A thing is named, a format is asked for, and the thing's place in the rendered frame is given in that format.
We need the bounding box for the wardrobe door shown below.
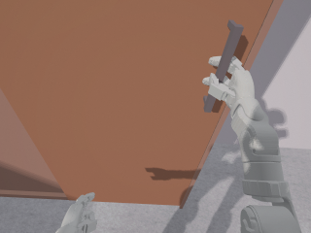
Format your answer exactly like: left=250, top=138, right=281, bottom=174
left=0, top=88, right=64, bottom=193
left=0, top=0, right=273, bottom=206

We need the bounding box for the handle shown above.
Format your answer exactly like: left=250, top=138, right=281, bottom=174
left=203, top=19, right=244, bottom=113

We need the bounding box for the left robot hand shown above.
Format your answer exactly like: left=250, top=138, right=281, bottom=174
left=61, top=192, right=98, bottom=233

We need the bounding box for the right robot upper arm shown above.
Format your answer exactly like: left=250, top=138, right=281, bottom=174
left=240, top=205, right=300, bottom=233

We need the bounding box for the right robot forearm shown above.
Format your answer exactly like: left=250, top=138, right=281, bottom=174
left=230, top=97, right=302, bottom=233

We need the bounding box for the right robot hand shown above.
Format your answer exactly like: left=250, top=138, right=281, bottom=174
left=202, top=56, right=255, bottom=110

